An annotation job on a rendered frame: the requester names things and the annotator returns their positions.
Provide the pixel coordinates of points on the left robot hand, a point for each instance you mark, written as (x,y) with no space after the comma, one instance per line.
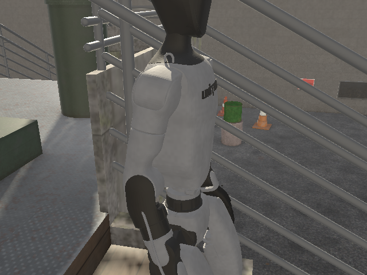
(222,194)

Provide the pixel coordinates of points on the robot left forearm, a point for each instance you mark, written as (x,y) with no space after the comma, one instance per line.
(211,182)

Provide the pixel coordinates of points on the robot head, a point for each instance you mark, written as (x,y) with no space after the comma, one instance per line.
(182,20)

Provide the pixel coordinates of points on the robot right forearm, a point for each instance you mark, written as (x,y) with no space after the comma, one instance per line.
(140,197)

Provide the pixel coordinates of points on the robot right upper arm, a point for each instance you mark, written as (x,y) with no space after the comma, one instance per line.
(155,96)

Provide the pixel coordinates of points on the robot right thigh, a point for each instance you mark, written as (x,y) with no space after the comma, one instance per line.
(194,261)

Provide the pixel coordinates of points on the robot left upper arm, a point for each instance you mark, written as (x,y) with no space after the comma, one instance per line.
(210,60)

